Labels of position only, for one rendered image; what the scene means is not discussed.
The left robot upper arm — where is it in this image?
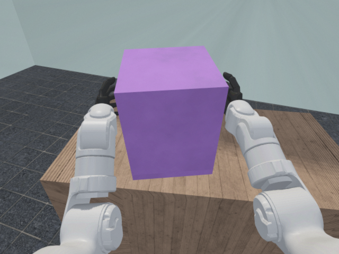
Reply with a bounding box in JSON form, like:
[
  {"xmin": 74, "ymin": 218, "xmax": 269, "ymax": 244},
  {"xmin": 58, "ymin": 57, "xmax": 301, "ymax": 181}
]
[{"xmin": 33, "ymin": 202, "xmax": 123, "ymax": 254}]

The right robot forearm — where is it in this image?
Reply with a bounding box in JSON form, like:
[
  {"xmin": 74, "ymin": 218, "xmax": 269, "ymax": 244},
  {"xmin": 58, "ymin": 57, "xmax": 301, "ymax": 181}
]
[{"xmin": 225, "ymin": 100, "xmax": 324, "ymax": 229}]

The left robot forearm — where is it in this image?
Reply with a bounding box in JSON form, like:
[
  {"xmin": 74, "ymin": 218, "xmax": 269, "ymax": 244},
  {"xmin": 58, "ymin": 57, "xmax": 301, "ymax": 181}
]
[{"xmin": 60, "ymin": 103, "xmax": 117, "ymax": 242}]

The carton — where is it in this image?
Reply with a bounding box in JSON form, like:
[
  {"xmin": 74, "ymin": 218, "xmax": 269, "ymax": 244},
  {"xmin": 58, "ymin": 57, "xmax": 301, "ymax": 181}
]
[{"xmin": 114, "ymin": 46, "xmax": 229, "ymax": 180}]

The right robot upper arm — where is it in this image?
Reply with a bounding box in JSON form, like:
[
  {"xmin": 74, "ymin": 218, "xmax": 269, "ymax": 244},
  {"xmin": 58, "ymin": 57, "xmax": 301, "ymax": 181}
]
[{"xmin": 253, "ymin": 187, "xmax": 339, "ymax": 254}]

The pedestal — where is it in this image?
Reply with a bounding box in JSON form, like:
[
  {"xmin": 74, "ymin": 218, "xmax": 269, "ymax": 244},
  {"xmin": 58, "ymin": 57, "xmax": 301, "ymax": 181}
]
[{"xmin": 40, "ymin": 99, "xmax": 339, "ymax": 254}]

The right robot hand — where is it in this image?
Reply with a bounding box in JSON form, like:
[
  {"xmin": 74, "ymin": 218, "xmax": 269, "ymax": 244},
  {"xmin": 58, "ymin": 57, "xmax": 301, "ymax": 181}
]
[{"xmin": 223, "ymin": 72, "xmax": 243, "ymax": 115}]

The left robot hand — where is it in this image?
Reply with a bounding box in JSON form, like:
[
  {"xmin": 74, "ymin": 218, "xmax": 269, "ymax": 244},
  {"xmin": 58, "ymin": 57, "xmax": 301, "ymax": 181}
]
[{"xmin": 95, "ymin": 77, "xmax": 119, "ymax": 115}]

